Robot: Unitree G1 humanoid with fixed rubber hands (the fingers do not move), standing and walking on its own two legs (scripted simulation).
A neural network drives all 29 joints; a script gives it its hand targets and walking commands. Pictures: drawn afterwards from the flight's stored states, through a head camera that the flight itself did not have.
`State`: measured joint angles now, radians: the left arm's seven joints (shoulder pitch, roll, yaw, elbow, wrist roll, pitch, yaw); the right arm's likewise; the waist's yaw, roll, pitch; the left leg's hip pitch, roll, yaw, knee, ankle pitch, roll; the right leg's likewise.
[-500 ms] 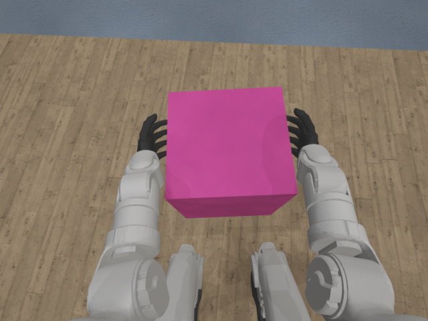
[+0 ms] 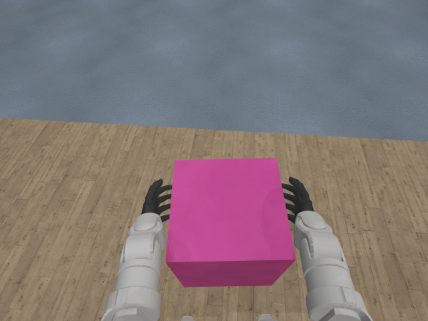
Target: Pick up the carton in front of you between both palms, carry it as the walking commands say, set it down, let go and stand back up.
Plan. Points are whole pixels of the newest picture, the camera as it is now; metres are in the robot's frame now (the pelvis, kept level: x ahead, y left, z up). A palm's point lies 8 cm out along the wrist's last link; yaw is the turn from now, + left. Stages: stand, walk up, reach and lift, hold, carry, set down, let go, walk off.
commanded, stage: reach and lift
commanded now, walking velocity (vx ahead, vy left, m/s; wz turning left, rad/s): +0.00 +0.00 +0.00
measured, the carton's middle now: (226, 227) +0.34 +0.00 -0.09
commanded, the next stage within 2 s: hold in 1.26 s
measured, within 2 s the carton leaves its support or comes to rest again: neither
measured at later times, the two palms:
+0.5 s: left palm (137, 215) +0.30 +0.15 +0.07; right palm (319, 213) +0.30 -0.15 +0.07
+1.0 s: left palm (137, 206) +0.31 +0.15 +0.08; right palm (320, 204) +0.31 -0.15 +0.08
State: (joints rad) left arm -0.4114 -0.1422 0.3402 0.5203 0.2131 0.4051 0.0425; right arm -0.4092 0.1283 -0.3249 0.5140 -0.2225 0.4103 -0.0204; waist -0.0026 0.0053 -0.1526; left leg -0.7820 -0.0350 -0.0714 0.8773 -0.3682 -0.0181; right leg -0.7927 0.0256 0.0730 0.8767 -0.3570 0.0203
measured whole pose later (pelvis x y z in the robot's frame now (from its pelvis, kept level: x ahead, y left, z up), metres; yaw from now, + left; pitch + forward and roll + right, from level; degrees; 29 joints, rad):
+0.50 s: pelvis +0.00 +0.00 +0.05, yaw +0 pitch -4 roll +0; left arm -0.33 -0.17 0.32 0.42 0.30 0.61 0.00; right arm -0.32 0.17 -0.31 0.40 -0.30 0.61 0.01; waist 0.00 0.00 0.01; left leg -0.21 -0.02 -0.08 0.52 -0.24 -0.01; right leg -0.21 0.02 0.07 0.51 -0.23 0.02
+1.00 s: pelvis +0.02 +0.00 +0.05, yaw +0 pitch -5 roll +0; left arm -0.28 -0.16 0.25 0.31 0.28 0.65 0.00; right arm -0.27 0.15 -0.24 0.30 -0.28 0.66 0.01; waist 0.00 0.00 0.03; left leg -0.12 -0.01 -0.08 0.41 -0.21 -0.01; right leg -0.13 0.01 0.07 0.41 -0.20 0.01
